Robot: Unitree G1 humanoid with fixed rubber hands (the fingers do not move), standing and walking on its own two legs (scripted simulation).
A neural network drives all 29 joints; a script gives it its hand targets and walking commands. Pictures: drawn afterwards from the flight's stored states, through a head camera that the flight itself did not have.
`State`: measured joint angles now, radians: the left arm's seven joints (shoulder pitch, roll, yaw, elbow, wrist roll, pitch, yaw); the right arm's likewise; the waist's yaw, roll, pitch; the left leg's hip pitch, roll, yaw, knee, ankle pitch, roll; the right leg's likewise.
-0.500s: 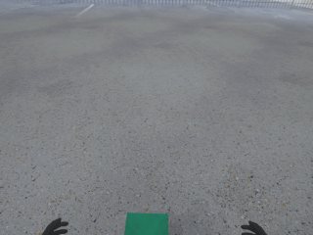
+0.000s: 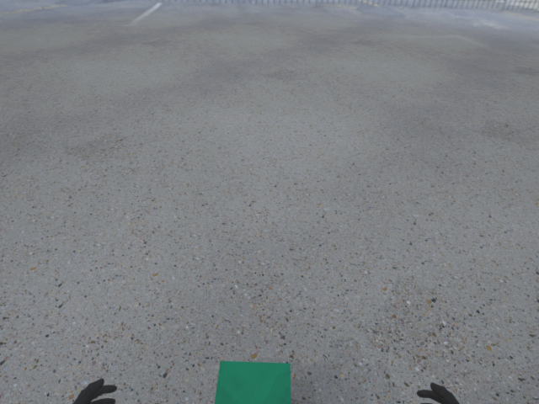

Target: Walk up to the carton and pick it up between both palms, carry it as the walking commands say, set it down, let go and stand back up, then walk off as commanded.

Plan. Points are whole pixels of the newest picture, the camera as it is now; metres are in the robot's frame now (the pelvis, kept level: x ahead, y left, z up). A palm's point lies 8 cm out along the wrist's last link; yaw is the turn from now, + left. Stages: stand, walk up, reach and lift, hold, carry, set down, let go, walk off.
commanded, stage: stand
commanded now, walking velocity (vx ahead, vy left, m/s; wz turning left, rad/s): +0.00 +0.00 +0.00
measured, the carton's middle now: out of the picture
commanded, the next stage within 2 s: walk off in 0.36 s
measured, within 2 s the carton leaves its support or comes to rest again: neither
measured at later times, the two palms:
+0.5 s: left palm out of the picture +0.12 +0.28 -0.07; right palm out of the picture +0.12 -0.28 -0.08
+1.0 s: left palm out of the picture +0.02 +0.32 -0.11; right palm out of the picture +0.03 -0.20 -0.11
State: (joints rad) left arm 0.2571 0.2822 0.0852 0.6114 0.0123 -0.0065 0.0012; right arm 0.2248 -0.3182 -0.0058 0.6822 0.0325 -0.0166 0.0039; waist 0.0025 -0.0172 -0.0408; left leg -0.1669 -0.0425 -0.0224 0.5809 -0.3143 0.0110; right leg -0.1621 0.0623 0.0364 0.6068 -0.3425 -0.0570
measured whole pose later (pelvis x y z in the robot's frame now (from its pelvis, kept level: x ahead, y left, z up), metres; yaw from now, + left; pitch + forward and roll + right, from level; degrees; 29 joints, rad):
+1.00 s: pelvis -0.08 +0.05 -0.01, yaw +1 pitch -2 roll -2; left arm 0.26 0.26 0.09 0.65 0.01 0.09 0.02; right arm 0.23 -0.26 -0.01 0.73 0.03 0.09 0.00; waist 0.00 0.01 0.06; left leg -0.27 -0.03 -0.02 0.72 -0.42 0.01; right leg -0.36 0.03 0.03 0.61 -0.21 0.01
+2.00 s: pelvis -0.56 +0.18 +0.01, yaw +4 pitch -3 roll -5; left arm 0.28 0.24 0.08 0.65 0.01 0.11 0.03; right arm 0.24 -0.17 -0.03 0.73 0.03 0.11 -0.02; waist 0.00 -0.03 0.11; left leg -0.25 -0.03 -0.04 0.57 -0.25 0.07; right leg -0.50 0.08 0.07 1.06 -0.43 0.06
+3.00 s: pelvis -1.08 +0.29 +0.01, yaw +3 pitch -4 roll -5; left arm 0.26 0.25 0.08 0.68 0.02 0.12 0.02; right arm 0.26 -0.15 -0.05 0.74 0.03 0.10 -0.02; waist 0.00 -0.03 0.11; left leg -0.31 -0.05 -0.01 0.44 -0.06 0.08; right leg -0.39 0.12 0.08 1.22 -0.43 0.03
